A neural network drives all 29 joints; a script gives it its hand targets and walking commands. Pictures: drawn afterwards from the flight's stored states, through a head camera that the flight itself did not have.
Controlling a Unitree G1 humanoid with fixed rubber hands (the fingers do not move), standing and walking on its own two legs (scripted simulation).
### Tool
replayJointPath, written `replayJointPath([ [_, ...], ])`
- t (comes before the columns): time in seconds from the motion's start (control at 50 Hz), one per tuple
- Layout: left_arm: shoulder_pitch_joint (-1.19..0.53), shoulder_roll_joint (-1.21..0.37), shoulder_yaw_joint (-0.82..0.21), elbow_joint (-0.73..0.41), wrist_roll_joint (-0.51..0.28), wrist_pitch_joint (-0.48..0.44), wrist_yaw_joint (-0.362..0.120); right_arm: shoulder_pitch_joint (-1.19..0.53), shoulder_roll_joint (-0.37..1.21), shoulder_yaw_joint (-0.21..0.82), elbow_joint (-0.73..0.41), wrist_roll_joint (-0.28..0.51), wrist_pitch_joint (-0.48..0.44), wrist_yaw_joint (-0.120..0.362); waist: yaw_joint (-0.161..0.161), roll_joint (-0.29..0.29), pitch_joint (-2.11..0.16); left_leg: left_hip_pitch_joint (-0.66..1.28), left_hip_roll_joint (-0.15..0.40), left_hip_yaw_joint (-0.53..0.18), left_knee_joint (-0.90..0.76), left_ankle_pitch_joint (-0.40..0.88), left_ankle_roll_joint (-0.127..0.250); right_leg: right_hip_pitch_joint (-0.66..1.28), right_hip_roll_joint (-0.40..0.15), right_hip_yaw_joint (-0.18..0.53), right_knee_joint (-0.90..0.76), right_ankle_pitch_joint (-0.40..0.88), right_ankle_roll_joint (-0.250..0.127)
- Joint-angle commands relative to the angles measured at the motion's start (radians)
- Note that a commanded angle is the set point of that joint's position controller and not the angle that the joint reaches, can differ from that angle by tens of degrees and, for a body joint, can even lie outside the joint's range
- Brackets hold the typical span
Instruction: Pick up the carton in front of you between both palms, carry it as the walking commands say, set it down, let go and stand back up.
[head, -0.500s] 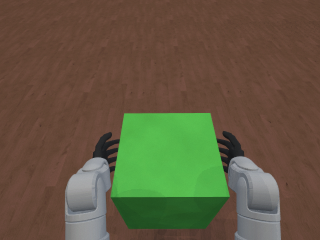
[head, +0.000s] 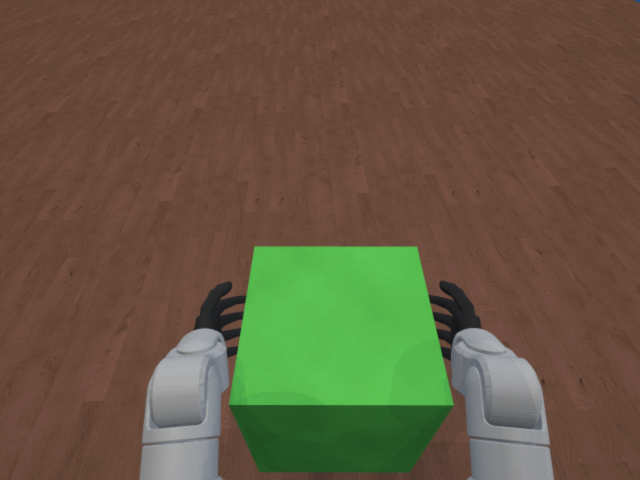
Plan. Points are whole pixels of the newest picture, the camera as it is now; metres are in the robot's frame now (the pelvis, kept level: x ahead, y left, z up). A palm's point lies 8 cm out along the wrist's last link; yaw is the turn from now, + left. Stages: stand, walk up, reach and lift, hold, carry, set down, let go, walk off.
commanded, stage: carry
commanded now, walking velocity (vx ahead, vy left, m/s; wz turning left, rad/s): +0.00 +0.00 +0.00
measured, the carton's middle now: (335, 364) +0.28 +0.00 -0.01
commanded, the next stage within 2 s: hold in 1.42 s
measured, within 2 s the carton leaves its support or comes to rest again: neither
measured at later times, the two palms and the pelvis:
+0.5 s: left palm (211, 372) +0.25 +0.15 +0.04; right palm (465, 371) +0.25 -0.15 +0.04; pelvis -0.05 +0.00 +0.00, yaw +0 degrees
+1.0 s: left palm (213, 393) +0.22 +0.14 +0.04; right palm (478, 392) +0.22 -0.16 +0.04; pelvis -0.07 -0.01 +0.00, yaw +0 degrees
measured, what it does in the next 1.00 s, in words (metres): shifts its weight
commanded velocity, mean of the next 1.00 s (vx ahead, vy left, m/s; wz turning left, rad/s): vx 0.00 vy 0.00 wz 0.00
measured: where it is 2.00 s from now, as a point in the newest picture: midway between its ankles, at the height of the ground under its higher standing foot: outside the picture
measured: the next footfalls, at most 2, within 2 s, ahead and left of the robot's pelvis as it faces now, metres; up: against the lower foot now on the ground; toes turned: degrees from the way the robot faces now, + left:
none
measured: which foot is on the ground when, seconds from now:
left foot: down 0.00-1.00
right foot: down 0.00-1.00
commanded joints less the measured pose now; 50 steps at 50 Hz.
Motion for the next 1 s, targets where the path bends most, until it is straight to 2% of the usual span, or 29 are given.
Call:
replayJointPath([
  [0.0, -0.428, -0.877, -0.682, -0.037, -0.342, -0.065, -0.248, -0.425, 0.881, 0.683, -0.022, 0.336, -0.066, 0.24, 0.003, -0.008, -0.269, 0.17, 0.104, -0.081, 0.028, 0.643, 0.015, 0.072, -0.098, 0.052, 0.006, 0.677, -0.001],
  [0.06, -0.418, -0.851, -0.652, -0.007, -0.307, -0.116, -0.243, -0.415, 0.854, 0.65, 0.01, 0.303, -0.118, 0.239, 0.001, -0.013, -0.26, 0.146, 0.104, -0.08, 0.025, 0.537, 0.016, 0.059, -0.106, 0.052, 0.004, 0.624, -0.012],
  [0.14, -0.436, -0.825, -0.594, 0.052, -0.249, -0.195, -0.241, -0.438, 0.829, 0.589, 0.071, 0.247, -0.197, 0.238, 0.0, 0.003, -0.226, 0.14, 0.113, -0.092, -0.005, 0.492, 0.016, 0.018, -0.098, 0.055, -0.018, 0.468, -0.016],
  [0.26, -0.498, -0.812, -0.468, 0.223, -0.161, -0.322, -0.246, -0.49, 0.818, 0.461, 0.244, 0.154, -0.322, 0.241, -0.001, 0.008, -0.193, 0.125, 0.116, -0.105, -0.046, 0.379, 0.015, -0.017, -0.096, 0.069, -0.054, 0.316, -0.027],
  [0.32, -0.543, -0.837, -0.415, 0.311, -0.124, -0.388, -0.253, -0.533, 0.841, 0.411, 0.331, 0.118, -0.388, 0.249, -0.001, 0.007, -0.186, 0.122, 0.115, -0.109, -0.061, 0.332, 0.015, -0.032, -0.096, 0.076, -0.07, 0.262, -0.034],
  [0.4, -0.585, -0.893, -0.409, 0.361, -0.117, -0.434, -0.266, -0.577, 0.895, 0.405, 0.381, 0.109, -0.436, 0.261, -0.001, 0.006, -0.201, 0.127, 0.114, -0.111, -0.068, 0.31, 0.016, -0.037, -0.095, 0.08, -0.076, 0.233, -0.04],
  [0.54, -0.54, -0.916, -0.484, 0.295, -0.162, -0.386, -0.267, -0.535, 0.917, 0.477, 0.311, 0.158, -0.387, 0.262, -0.001, 0.006, -0.233, 0.131, 0.115, -0.107, -0.063, 0.333, 0.016, -0.038, -0.096, 0.078, -0.061, 0.247, -0.038],
  [0.72, -0.55, -0.901, -0.488, 0.269, -0.168, -0.37, -0.265, -0.543, 0.902, 0.479, 0.289, 0.163, -0.371, 0.262, -0.001, 0.008, -0.209, 0.104, 0.114, -0.11, -0.074, 0.291, 0.013, -0.067, -0.094, 0.086, -0.07, 0.209, -0.043],
  [0.98, -0.537, -0.896, -0.479, 0.279, -0.162, -0.367, -0.265, -0.532, 0.897, 0.472, 0.297, 0.157, -0.367, 0.261, -0.001, 0.005, -0.218, 0.1, 0.114, -0.109, -0.071, 0.288, 0.008, -0.076, -0.094, 0.092, -0.068, 0.219, -0.048],
])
